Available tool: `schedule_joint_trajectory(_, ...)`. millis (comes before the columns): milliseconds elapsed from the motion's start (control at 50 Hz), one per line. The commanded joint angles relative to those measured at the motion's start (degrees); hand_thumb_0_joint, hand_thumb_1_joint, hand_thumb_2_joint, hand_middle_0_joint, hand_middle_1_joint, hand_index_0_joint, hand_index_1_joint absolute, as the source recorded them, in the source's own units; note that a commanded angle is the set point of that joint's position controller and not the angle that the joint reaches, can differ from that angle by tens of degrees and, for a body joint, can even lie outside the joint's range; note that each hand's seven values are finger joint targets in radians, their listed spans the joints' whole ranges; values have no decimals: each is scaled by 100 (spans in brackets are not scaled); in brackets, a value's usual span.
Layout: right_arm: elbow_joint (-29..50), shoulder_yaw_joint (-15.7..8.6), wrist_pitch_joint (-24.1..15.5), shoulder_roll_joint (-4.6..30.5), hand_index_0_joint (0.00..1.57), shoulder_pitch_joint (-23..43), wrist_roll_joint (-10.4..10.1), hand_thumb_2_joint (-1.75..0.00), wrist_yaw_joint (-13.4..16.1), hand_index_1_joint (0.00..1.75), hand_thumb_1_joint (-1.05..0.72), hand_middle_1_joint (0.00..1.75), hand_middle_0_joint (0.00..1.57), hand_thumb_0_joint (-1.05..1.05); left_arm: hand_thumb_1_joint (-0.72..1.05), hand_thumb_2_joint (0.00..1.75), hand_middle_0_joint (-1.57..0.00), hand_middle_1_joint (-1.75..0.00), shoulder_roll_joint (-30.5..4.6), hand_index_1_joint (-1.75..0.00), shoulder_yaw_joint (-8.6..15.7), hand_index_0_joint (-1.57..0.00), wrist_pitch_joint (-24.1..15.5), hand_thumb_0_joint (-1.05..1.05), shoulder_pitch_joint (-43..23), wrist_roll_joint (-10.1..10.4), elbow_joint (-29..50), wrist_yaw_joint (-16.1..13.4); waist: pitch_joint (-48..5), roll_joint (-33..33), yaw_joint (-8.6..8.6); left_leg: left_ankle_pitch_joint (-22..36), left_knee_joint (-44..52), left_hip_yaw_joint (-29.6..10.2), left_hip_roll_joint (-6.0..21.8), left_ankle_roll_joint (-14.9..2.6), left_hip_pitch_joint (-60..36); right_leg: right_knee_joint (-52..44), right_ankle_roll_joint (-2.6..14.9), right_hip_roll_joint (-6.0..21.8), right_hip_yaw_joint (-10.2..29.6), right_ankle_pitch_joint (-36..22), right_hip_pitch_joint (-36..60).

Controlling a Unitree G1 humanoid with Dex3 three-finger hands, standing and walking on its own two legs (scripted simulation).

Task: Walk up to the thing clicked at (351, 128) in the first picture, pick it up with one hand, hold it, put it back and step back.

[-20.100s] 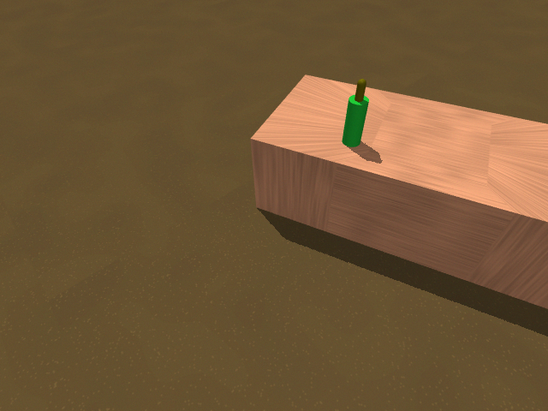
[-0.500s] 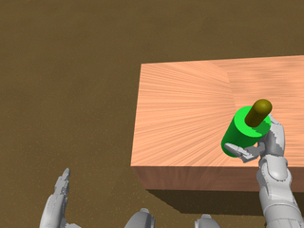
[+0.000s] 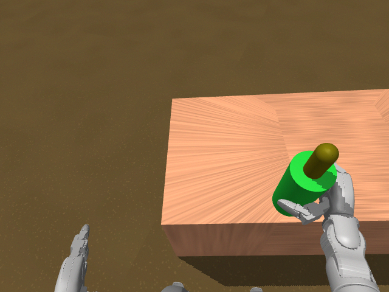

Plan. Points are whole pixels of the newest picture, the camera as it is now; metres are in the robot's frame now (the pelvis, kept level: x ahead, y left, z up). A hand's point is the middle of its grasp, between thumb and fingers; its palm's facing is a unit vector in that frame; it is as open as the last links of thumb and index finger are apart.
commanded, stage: lift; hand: right
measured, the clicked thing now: (303, 181) +0.33 -0.15 +0.06
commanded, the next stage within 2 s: hold in 0.22 s
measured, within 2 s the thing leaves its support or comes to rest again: neither
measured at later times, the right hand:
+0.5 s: hand (310, 183) +0.34 -0.17 +0.05, palm faces +0.15 +0.99 -0.03, open 10.4 cm
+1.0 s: hand (310, 182) +0.33 -0.17 +0.06, palm faces +0.15 +0.99 -0.03, open 10.4 cm
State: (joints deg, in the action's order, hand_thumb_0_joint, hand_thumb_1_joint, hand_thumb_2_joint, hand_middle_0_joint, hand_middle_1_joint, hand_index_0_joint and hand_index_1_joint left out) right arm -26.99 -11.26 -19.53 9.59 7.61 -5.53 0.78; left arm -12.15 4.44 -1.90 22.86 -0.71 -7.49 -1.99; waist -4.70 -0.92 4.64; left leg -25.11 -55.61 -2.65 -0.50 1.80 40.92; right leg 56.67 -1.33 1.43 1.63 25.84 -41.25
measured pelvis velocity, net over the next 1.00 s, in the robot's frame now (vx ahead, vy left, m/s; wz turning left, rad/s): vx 0.01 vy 0.00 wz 0.00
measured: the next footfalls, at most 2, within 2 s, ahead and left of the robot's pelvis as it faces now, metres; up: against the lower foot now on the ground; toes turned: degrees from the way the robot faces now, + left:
none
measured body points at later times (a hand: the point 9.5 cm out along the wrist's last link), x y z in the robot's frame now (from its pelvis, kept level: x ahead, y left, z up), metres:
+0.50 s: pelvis +0.01 +0.00 +0.01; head +0.05 -0.01 +0.46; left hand +0.16 +0.26 -0.02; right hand +0.32 -0.22 +0.05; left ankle +0.03 +0.14 -0.68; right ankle +0.02 -0.13 -0.68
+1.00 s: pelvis +0.01 +0.00 +0.02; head +0.04 -0.01 +0.47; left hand +0.16 +0.26 -0.02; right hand +0.32 -0.22 +0.07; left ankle +0.03 +0.14 -0.68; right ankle +0.02 -0.13 -0.68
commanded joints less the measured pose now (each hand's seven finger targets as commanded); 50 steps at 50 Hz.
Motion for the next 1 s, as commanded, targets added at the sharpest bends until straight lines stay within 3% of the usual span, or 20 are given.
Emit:
schedule_joint_trajectory(0, 2184, -239, -749, 844, 129, 2288, -258, -131, 19, 144, -1, 144, 123, 0, -55, 4, -4, -5, -830, -5, 573, -4, -336, 0, 38, 4, 569, -125, -1765, 425, 7, 1336, 867, 308, -40, -122, -674, -880, 169, -117, -201, -1083, 1262)
schedule_joint_trajectory(160, 2482, -53, -701, 670, 128, 2172, -259, -130, 19, 142, -3, 142, 121, 0, -55, 5, -4, -5, -629, -5, 286, -4, -440, 0, -305, 10, 815, -145, -1975, 350, -56, 1412, 965, 295, -26, -118, -946, -952, 171, -123, -214, -1152, 1414)
schedule_joint_trajectory(200, 3004, -154, -701, 965, 129, 2435, -250, -132, 57, 144, -3, 144, 123, 0, -54, 4, -4, -5, -970, -5, 664, -5, -453, 0, -214, 14, 758, -227, -2149, 566, -13, 1409, 982, 305, -32, -130, -967, -1023, 148, -107, -197, -1157, 1703)
schedule_joint_trajectory(260, 2233, -19, -518, 590, 129, 1594, -259, -133, 41, 145, -3, 145, 123, 0, -55, 5, -4, -5, -713, -5, 409, -5, -429, 0, -38, 28, 494, -183, -1624, 322, -91, 1342, 1026, 354, -36, -116, -851, -1086, 147, -110, -177, -1176, 1445)
schedule_joint_trajectory(320, 3162, -99, -612, 850, 129, 2361, -279, -131, 81, 143, -3, 143, 122, 0, -55, 5, -4, -5, -667, -5, 348, -4, -527, 0, -426, 44, 722, -220, -2051, 532, -142, 1486, 1018, 325, -18, -135, -1074, -1101, 136, -97, -179, -1313, 1741)
schedule_joint_trajectory(380, 2200, -53, -416, 640, 129, 1420, -275, -132, 42, 144, -3, 144, 123, 0, -55, 5, -4, -5, -862, -5, 588, -4, -467, 0, -150, 41, 198, -226, -1513, 274, -98, 1555, 1026, 369, -24, -114, -942, -1142, 140, -89, -148, -1469, 1496)
schedule_joint_trajectory(440, 3243, -105, -492, 853, 129, 2184, -289, -132, 48, 144, -5, 144, 123, 0, -55, 5, -5, -5, -821, -5, 532, -4, -547, 0, -396, 50, 396, -243, -2090, 598, -160, 1760, 1023, 334, -17, -130, -1152, -1126, 119, -73, -159, -1743, 1931)
schedule_joint_trajectory(500, 2066, 31, -307, 438, 130, 1110, -313, -133, -3, 144, -5, 144, 123, 0, -55, 5, -5, -5, -609, -5, 331, -5, -531, 0, -492, 70, 221, -186, -1525, 42, -168, 1693, 1096, 403, -36, -87, -1122, -1177, 147, -70, -127, -1674, 1550)
schedule_joint_trajectory(540, 3622, -69, -504, 803, 129, 2461, -356, -132, 44, 144, -4, 144, 123, 0, -54, 4, -5, -5, -736, -5, 433, -5, -602, 0, -787, 75, 615, -231, -2262, 470, -191, 1743, 1109, 346, -17, -125, -1389, -1217, 124, -77, -145, -1652, 1975)
schedule_joint_trajectory(620, 2019, -29, -198, 557, 128, 949, -311, -132, 11, 143, -5, 143, 122, 0, -54, 5, -5, -6, -751, -5, 428, -5, -538, 0, -316, 90, 54, -252, -1324, -120, -113, 1518, 1295, 356, -35, -78, -1205, -1324, 192, -102, -181, -1334, 1579)
schedule_joint_trajectory(660, 3512, -88, -394, 841, 129, 2291, -361, -134, 57, 145, -3, 145, 123, 0, -54, 4, -5, -5, -1027, -5, 713, -5, -628, 0, -558, 62, 310, -289, -2119, 538, -72, 1760, 1194, 338, -4, -112, -1336, -1310, 125, -82, -188, -1596, 2071)
schedule_joint_trajectory(720, 2526, -13, -221, 691, 130, 1428, -289, -133, 48, 144, -7, 144, 124, 0, -54, 4, -5, -6, -857, -5, 667, -5, -557, 0, -126, 75, -401, -302, -1338, 364, -58, 1612, 1240, 356, -21, -107, -1030, -1315, 148, -81, -171, -1560, 1783)
schedule_joint_trajectory(740, 2251, -21, -200, 594, 130, 1237, -300, -134, 31, 145, -4, 145, 123, 0, -54, 5, -5, -6, -620, -6, 350, -5, -572, 0, -275, 70, -331, -247, -1208, 191, -148, 1586, 1243, 354, -12, -97, -1090, -1333, 161, -87, -171, -1482, 1579)
schedule_joint_trajectory(780, 3396, -135, -403, 853, 128, 2506, -357, -133, 64, 144, -2, 144, 122, 0, -54, 4, -5, -6, -890, -5, 582, -5, -690, 0, -965, 76, 358, -297, -2009, 305, -76, 1630, 1252, 314, -4, -104, -1320, -1310, 165, -69, -166, -1432, 1932)
schedule_joint_trajectory(840, 2684, -117, -214, 762, 130, 1369, -320, -135, 54, 146, -4, 146, 124, 0, -54, 4, -5, -6, -980, -5, 738, -5, -620, 0, -183, 68, -224, -335, -1633, 192, -87, 1673, 1333, 346, -22, -84, -1336, -1342, 173, -104, -185, -1472, 1916)
schedule_joint_trajectory(860, 2145, -14, -148, 499, 130, 951, -352, -134, 13, 146, -3, 146, 124, 0, -54, 5, -5, -6, -655, -5, 336, -5, -615, 0, -315, 75, -130, -273, -1476, -80, -132, 1735, 1349, 371, -24, -54, -1362, -1348, 191, -111, -186, -1535, 1733)
schedule_joint_trajectory(900, 3693, -39, -401, 810, 128, 2567, -391, -132, 29, 143, -3, 143, 121, 0, -54, 4, -5, -6, -703, -5, 373, -5, -716, 0, -804, 75, 347, -296, -2225, 443, -92, 1874, 1283, 280, 23, -83, -1526, -1272, 169, -113, -208, -1603, 2078)
schedule_joint_trajectory(920, 3671, -118, -414, 890, 128, 2409, -359, -132, 51, 143, -5, 143, 122, 0, -54, 5, -5, -6, -490, -5, 199, -5, -705, 0, -756, 79, 184, -313, -2167, 430, -204, 1883, 1293, 284, 12, -103, -1575, -1294, 165, -120, -206, -1676, 2105)
schedule_joint_trajectory(960, 2299, -236, -221, 848, 130, 1211, -324, -134, 44, 145, -2, 145, 123, 0, -54, 5, -5, -6, -921, -5, 639, -5, -636, 0, -312, 64, -469, -353, -1328, 136, -144, 1628, 1337, 310, -6, -81, -1308, -1364, 181, -115, -202, -1419, 1706)
schedule_joint_trajectory(980, 1866, -96, -180, 578, 130, 1068, -352, -135, 3, 146, -1, 146, 123, 0, -54, 5, -5, -6, -617, -5, 240, -5, -661, 0, -651, 74, -138, -283, -1191, -26, -178, 1548, 1396, 319, 2, -61, -1325, -1367, 197, -127, -210, -1314, 1475)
